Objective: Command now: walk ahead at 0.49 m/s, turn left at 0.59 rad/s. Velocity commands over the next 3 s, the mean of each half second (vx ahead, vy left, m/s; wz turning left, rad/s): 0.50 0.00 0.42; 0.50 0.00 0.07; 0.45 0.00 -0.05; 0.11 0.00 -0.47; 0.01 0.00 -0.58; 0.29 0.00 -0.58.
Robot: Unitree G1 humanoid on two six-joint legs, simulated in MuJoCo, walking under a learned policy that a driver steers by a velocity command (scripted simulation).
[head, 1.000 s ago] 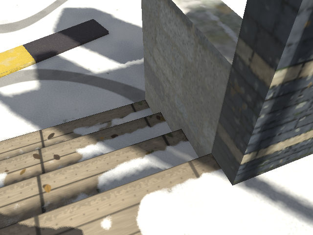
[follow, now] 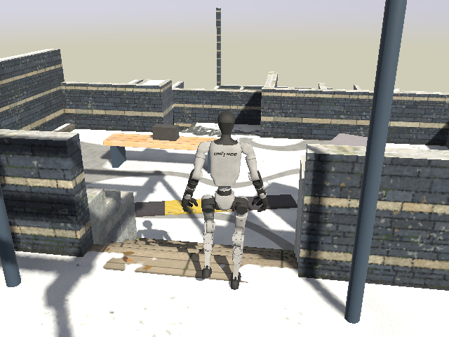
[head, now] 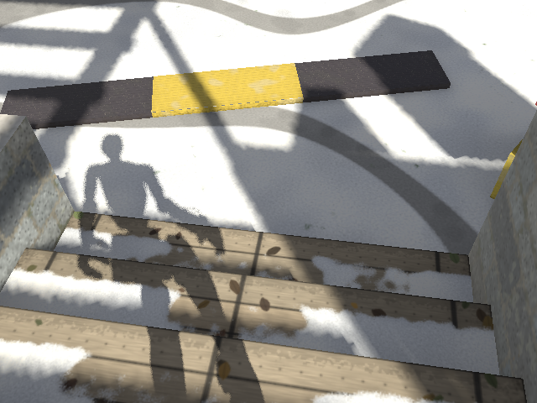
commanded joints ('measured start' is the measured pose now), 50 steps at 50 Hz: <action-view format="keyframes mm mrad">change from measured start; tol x32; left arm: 1 43 76 11 -33 -5 -26 -4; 17 257 83 -16 -33 -13 59 9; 42 -293 49 5 -91 15 86 -56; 50 401 184 38 129 -28 61 -42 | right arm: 1 24 4 8 -66 0 13 9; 11 -243 23 38 -174 -1 2 36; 16 215 -127 -14 -50 -11 -24 -15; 50 366 -44 40 177 77 -56 -107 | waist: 1 -31 -120 15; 17 -88 235 -352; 44 -132 -18 128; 50 75 -242 -327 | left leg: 1 -109 48 -29 -32 103 -5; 14 273 -92 158 -568 -27 89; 17 924 370 -632 -813 226 343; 25 431 172 -130 -962 500 197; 31 473 143 -135 -932 145 153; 44 389 78 -108 -336 154 122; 47 228 38 -37 246 419 113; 49 -282 -145 -39 999 -659 41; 50 -411 -111 -62 1019 -568 38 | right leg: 1 38 -295 183 -201 376 -102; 14 192 -300 -58 145 869 -57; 17 -424 -33 -8 983 -365 53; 41 -426 -71 163 193 632 27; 48 461 -195 211 -103 831 -78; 50 811 -445 440 313 1176 -186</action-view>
